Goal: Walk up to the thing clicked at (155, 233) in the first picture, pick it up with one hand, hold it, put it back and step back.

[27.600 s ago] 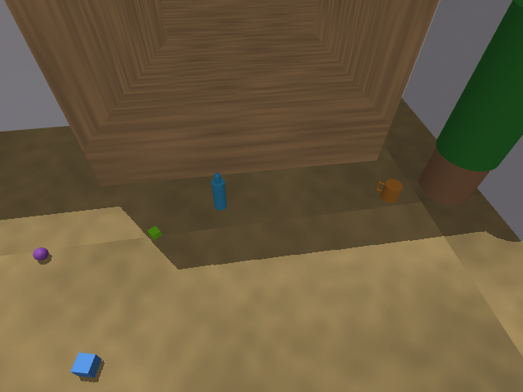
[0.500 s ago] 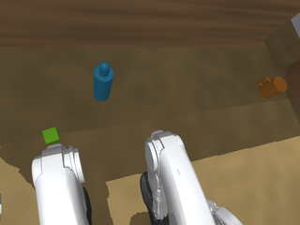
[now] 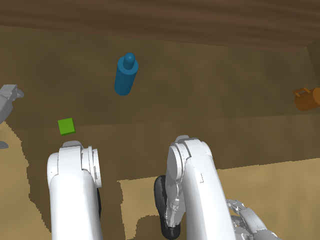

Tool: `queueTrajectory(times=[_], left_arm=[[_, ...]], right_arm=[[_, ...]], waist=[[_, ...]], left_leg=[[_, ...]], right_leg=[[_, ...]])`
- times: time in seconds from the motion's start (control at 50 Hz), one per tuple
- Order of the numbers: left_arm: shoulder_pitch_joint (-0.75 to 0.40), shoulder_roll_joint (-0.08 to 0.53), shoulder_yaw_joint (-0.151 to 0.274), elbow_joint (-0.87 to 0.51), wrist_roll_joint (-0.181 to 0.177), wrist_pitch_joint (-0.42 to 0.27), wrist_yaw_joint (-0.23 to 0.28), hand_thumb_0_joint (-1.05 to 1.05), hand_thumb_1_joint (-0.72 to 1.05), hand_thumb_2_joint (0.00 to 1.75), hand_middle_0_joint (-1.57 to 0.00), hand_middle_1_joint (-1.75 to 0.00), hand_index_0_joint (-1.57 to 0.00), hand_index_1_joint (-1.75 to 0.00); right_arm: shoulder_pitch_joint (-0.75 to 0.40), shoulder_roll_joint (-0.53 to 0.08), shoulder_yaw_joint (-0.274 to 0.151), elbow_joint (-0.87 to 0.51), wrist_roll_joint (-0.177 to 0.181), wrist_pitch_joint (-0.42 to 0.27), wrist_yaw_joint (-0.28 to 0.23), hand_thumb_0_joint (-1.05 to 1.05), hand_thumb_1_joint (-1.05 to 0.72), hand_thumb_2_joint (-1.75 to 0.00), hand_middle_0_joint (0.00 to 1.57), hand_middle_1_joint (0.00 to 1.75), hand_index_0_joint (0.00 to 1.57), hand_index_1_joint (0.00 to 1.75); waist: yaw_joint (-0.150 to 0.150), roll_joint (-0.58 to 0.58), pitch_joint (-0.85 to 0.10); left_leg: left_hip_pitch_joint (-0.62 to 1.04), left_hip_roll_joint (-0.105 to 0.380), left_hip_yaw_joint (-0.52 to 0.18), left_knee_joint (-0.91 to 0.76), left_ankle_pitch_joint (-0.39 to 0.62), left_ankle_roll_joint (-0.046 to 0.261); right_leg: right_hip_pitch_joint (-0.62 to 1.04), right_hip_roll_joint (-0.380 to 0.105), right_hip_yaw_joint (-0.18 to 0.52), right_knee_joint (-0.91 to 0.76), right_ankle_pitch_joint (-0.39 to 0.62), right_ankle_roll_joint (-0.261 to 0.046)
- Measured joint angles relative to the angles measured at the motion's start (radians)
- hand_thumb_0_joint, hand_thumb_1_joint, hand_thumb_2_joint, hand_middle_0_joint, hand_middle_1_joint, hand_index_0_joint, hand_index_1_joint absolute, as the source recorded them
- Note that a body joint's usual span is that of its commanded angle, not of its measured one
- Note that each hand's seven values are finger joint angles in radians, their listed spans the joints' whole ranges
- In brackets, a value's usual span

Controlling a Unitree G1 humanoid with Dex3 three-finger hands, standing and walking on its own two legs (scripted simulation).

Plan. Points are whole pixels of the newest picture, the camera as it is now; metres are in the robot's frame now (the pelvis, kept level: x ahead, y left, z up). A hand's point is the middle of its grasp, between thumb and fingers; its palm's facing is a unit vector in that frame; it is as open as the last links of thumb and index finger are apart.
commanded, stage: withdraw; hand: left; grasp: from above
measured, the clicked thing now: (67, 126) +0.41 +0.23 -0.31
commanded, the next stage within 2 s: home in 0.06 s
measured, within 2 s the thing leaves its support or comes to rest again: neither
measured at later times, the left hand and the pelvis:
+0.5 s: hand out of the picture +0.37 +0.34 -0.08, palm faces -0.32 -0.36 -0.88, open 10.7 cm; pelvis +0.01 +0.00 +0.05, yaw +2 degrees
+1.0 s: hand out of the picture +0.25 +0.27 +0.16, palm faces +0.06 -0.90 -0.42, open 7.4 cm; pelvis +0.04 +0.00 +0.25, yaw +8 degrees
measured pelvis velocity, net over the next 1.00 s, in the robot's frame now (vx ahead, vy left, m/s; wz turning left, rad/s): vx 0.04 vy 0.00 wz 0.13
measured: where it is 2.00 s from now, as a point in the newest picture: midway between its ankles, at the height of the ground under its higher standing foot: (131, 223)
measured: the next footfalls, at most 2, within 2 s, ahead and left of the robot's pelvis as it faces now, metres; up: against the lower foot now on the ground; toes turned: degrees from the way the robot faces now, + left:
none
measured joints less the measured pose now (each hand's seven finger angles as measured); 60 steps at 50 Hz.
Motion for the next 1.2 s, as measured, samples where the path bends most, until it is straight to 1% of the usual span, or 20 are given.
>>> queueTrajectory(times=[0.06, 0.1, 0.12, 0.16, 0.2, 0.22, 0.26, 0.34, 0.38, 0.42, 0.48, 0.52, 0.58, 0.66, 0.74, 0.8, 0.88, 1.0, 1.12, 1.2], left_arm=[[-0.024, 0.004, 0.039, 0.035, 0.036, 0.017, 0.093, 0.0, -0.35, 0.85, -0.15, -0.87, -0.18, -0.84], [-0.041, 0.006, 0.063, 0.055, 0.049, 0.05, 0.136, 0.0, -0.33, 0.85, -0.16, -0.86, -0.19, -0.82], [-0.05, 0.006, 0.073, 0.065, 0.049, 0.071, 0.151, 0.0, -0.32, 0.84, -0.17, -0.85, -0.2, -0.81], [-0.073, 0.005, 0.077, 0.094, 0.031, 0.121, 0.165, 0.0, -0.29, 0.83, -0.19, -0.82, -0.22, -0.79], [-0.096, 0.007, 0.067, 0.128, 0.006, 0.167, 0.157, 0.0, -0.26, 0.81, -0.21, -0.8, -0.24, -0.76], [-0.102, 0.007, 0.057, 0.14, -0.012, 0.189, 0.143, 0.0, -0.25, 0.81, -0.21, -0.79, -0.24, -0.75], [-0.103, 0.0, 0.034, 0.143, -0.05, 0.223, 0.103, 0.0, -0.23, 0.79, -0.22, -0.77, -0.24, -0.74], [-0.053, -0.034, 0.022, 0.076, -0.119, 0.258, 0.0, 0.0, -0.17, 0.81, -0.23, -0.73, -0.24, -0.71], [-0.01, -0.069, 0.003, -0.007, -0.173, 0.269, -0.054, 0.0, -0.1, 0.85, -0.23, -0.71, -0.24, -0.69], [0.05, -0.116, 0.012, -0.12, -0.235, 0.264, -0.097, 0.0, -0.02, 0.87, -0.23, -0.66, -0.24, -0.66], [0.168, -0.177, 0.029, -0.315, -0.335, 0.266, -0.136, 0.0, 0.15, 0.86, -0.23, -0.57, -0.23, -0.57], [0.235, -0.207, 0.026, -0.416, -0.402, 0.285, -0.153, 0.0, 0.27, 0.86, -0.22, -0.51, -0.22, -0.5], [0.31, -0.24, 0.023, -0.51, -0.498, 0.333, -0.185, 0.0, 0.47, 0.86, -0.22, -0.43, -0.22, -0.42], [0.426, -0.271, 0.003, -0.639, -0.636, 0.425, -0.247, 0.01, 0.67, 0.87, -0.21, -0.36, -0.21, -0.36], [0.55, -0.311, -0.025, -0.765, -0.777, 0.5, -0.291, 0.01, 0.79, 0.88, -0.21, -0.33, -0.21, -0.32], [0.627, -0.343, -0.043, -0.83, -0.866, 0.534, -0.304, 0.01, 0.84, 0.89, -0.21, -0.31, -0.21, -0.31], [0.704, -0.382, -0.054, -0.888, -0.96, 0.567, -0.302, 0.01, 0.87, 0.89, -0.21, -0.3, -0.21, -0.3], [0.798, -0.441, -0.049, -0.975, -1.09, 0.645, -0.278, 0.01, 0.89, 0.89, -0.21, -0.3, -0.21, -0.3], [0.91, -0.497, -0.051, -1.063, -1.197, 0.746, -0.255, 0.01, 0.89, 0.89, -0.2, -0.3, -0.21, -0.29], [0.979, -0.534, -0.053, -1.108, -1.253, 0.796, -0.249, 0.02, 0.9, 0.89, -0.2, -0.3, -0.2, -0.29]], right_arm=[[-0.005, 0.015, 0.001, 0.006, -0.019, 0.011, 0.0, 0.0, -0.89, -0.89, 0.21, 0.3, 0.2, 0.3], [-0.003, 0.027, -0.004, 0.007, -0.027, 0.012, 0.001, 0.0, -0.89, -0.89, 0.21, 0.3, 0.2, 0.3], [0.0, 0.032, -0.007, 0.007, -0.028, 0.012, 0.001, 0.0, -0.89, -0.89, 0.21, 0.3, 0.2, 0.3], [0.006, 0.043, -0.013, 0.008, -0.028, 0.008, 0.001, 0.0, -0.89, -0.89, 0.21, 0.3, 0.2, 0.3], [0.011, 0.052, -0.018, 0.011, -0.025, 0.003, 0.002, 0.0, -0.89, -0.89, 0.21, 0.3, 0.2, 0.3], [0.014, 0.056, -0.022, 0.012, -0.022, 0.0, 0.003, 0.0, -0.89, -0.88, 0.21, 0.3, 0.2, 0.3], [0.023, 0.062, -0.03, 0.011, -0.013, -0.005, 0.004, 0.0, -0.89, -0.88, 0.21, 0.3, 0.2, 0.3], [0.046, 0.064, -0.045, 0.0, 0.012, 0.004, 0.008, 0.0, -0.89, -0.89, 0.21, 0.3, 0.2, 0.3], [0.065, 0.062, -0.056, -0.003, 0.028, 0.009, 0.009, 0.0, -0.89, -0.89, 0.21, 0.3, 0.2, 0.3], [0.083, 0.059, -0.066, -0.004, 0.045, 0.016, 0.007, 0.0, -0.89, -0.89, 0.21, 0.3, 0.2, 0.3], [0.1, 0.056, -0.087, -0.016, 0.071, 0.033, -0.002, 0.0, -0.9, -0.89, 0.21, 0.3, 0.2, 0.3], [0.1, 0.055, -0.1, -0.029, 0.089, 0.046, -0.015, 0.0, -0.9, -0.89, 0.21, 0.3, 0.2, 0.3], [0.08, 0.053, -0.111, -0.051, 0.113, 0.061, -0.039, 0.0, -0.9, -0.89, 0.21, 0.3, 0.2, 0.3], [0.047, 0.05, -0.119, -0.096, 0.139, 0.065, -0.07, 0.0, -0.91, -0.89, 0.21, 0.3, 0.2, 0.3], [0.019, 0.05, -0.114, -0.133, 0.158, 0.045, -0.107, 0.0, -0.91, -0.9, 0.21, 0.3, 0.2, 0.3], [0.002, 0.057, -0.106, -0.153, 0.166, 0.019, -0.134, 0.0, -0.91, -0.9, 0.21, 0.3, 0.2, 0.3], [-0.01, 0.07, -0.094, -0.176, 0.173, -0.013, -0.161, 0.0, -0.91, -0.9, 0.21, 0.3, 0.2, 0.3], [0.009, 0.091, -0.076, -0.193, 0.182, -0.039, -0.192, 0.0, -0.91, -0.9, 0.21, 0.3, 0.2, 0.3], [0.083, 0.111, -0.05, -0.185, 0.192, -0.045, -0.231, 0.0, -0.91, -0.9, 0.21, 0.3, 0.2, 0.3], [0.145, 0.115, -0.037, -0.181, 0.193, -0.058, -0.267, 0.01, -0.91, -0.9, 0.21, 0.3, 0.2, 0.3]], waist=[[-0.014, -0.008, -0.002], [-0.023, -0.006, -0.012], [-0.026, -0.003, -0.021], [-0.031, 0.008, -0.041], [-0.033, 0.023, -0.058], [-0.033, 0.032, -0.065], [-0.029, 0.052, -0.074], [-0.015, 0.081, -0.081], [0.001, 0.087, -0.087], [0.019, 0.09, -0.1], [0.039, 0.093, -0.129], [0.052, 0.093, -0.151], [0.067, 0.094, -0.179], [0.081, 0.095, -0.202], [0.094, 0.09, -0.212], [0.097, 0.086, -0.217], [0.094, 0.085, -0.224], [0.082, 0.097, -0.225], [0.066, 0.111, -0.226], [0.053, 0.118, -0.227]], left_leg=[[-0.023, -0.005, -0.002, 0.022, 0.002, 0.002], [-0.038, -0.007, -0.002, 0.033, 0.003, 0.003], [-0.046, -0.008, -0.001, 0.035, 0.002, 0.004], [-0.056, -0.008, 0.002, 0.035, 0.0, 0.007], [-0.059, -0.006, 0.007, 0.026, -0.004, 0.009], [-0.058, -0.005, 0.009, 0.019, -0.007, 0.011], [-0.051, -0.003, 0.015, 0.0, -0.013, 0.013], [-0.014, 0.002, 0.029, -0.048, -0.027, 0.015], [0.011, 0.003, 0.036, -0.075, -0.031, 0.013], [0.037, 0.002, 0.042, -0.104, -0.035, 0.011], [0.082, 0.002, 0.05, -0.153, -0.04, 0.007], [0.12, 0.004, 0.056, -0.193, -0.04, 0.006], [0.182, 0.007, 0.063, -0.263, -0.033, 0.006], [0.285, 0.01, 0.076, -0.367, -0.02, 0.007], [0.414, 0.01, 0.09, -0.475, -0.011, 0.007], [0.511, 0.008, 0.095, -0.555, -0.002, 0.006], [0.629, 0.002, 0.099, -0.655, 0.01, 0.003], [0.811, -0.004, 0.103, -0.806, 0.027, 0.0], [1.025, -0.004, 0.109, -0.984, 0.053, 0.0], [1.168, -0.004, 0.112, -1.105, 0.076, 0.0]], right_leg=[[-0.017, -0.002, -0.001, 0.021, -0.003, 0.001], [-0.03, -0.003, -0.001, 0.031, -0.005, 0.0], [-0.036, -0.003, 0.0, 0.034, -0.007, 0.001], [-0.045, -0.005, 0.003, 0.034, -0.011, 0.001], [-0.049, -0.004, 0.006, 0.026, -0.015, 0.002], [-0.049, -0.004, 0.008, 0.019, -0.017, 0.004], [-0.043, -0.005, 0.012, 0.001, -0.022, 0.006], [-0.014, -0.005, 0.022, -0.043, -0.031, 0.01], [0.008, -0.008, 0.027, -0.066, -0.037, 0.007], [0.03, -0.011, 0.03, -0.09, -0.041, 0.004], [0.07, -0.015, 0.035, -0.133, -0.046, -0.002], [0.103, -0.016, 0.038, -0.17, -0.045, -0.005], [0.16, -0.016, 0.041, -0.239, -0.034, -0.008], [0.257, -0.018, 0.048, -0.342, -0.016, -0.009], [0.382, -0.021, 0.056, -0.447, -0.004, -0.01], [0.477, -0.025, 0.057, -0.526, 0.004, -0.012], [0.596, -0.032, 0.057, -0.626, 0.015, -0.014], [0.78, -0.039, 0.055, -0.78, 0.033, -0.016], [0.995, -0.04, 0.055, -0.966, 0.066, -0.016], [1.139, -0.04, 0.054, -1.093, 0.094, -0.017]])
